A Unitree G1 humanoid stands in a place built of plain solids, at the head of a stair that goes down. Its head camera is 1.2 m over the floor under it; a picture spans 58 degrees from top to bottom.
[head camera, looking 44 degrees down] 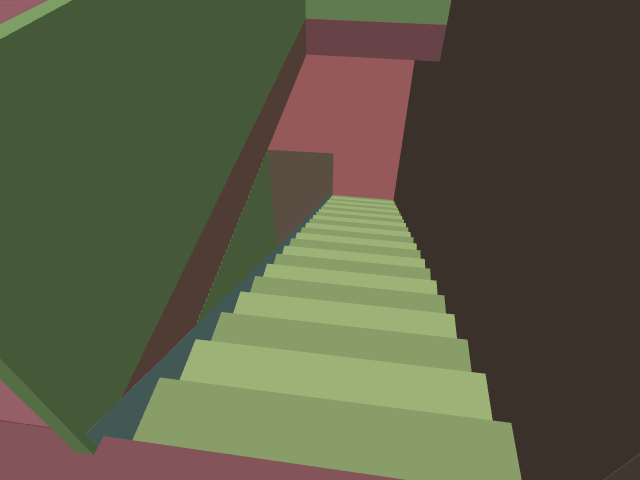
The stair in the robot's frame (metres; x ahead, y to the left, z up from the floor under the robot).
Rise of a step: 0.17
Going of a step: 0.27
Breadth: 1.18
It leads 8 degrees to the right of straight ahead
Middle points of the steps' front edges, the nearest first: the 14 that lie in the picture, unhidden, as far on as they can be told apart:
0.40 0.01 0.00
0.67 -0.03 -0.17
0.93 -0.06 -0.34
1.20 -0.10 -0.52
1.46 -0.14 -0.69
1.73 -0.17 -0.86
2.00 -0.21 -1.03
2.26 -0.24 -1.20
2.53 -0.28 -1.38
2.79 -0.32 -1.55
3.06 -0.35 -1.72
3.33 -0.39 -1.90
3.59 -0.42 -2.07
3.86 -0.46 -2.24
